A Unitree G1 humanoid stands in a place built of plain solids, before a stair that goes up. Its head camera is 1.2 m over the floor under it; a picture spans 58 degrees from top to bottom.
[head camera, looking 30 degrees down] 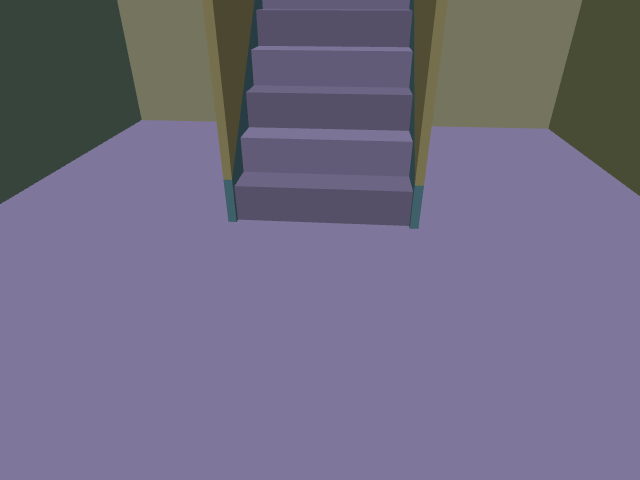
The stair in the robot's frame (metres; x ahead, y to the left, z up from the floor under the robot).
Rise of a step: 0.22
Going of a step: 0.23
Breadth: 1.03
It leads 5 degrees to the right of straight ahead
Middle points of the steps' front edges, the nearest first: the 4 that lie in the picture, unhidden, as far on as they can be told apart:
2.28 -0.01 0.22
2.51 -0.03 0.44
2.74 -0.05 0.65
2.96 -0.07 0.87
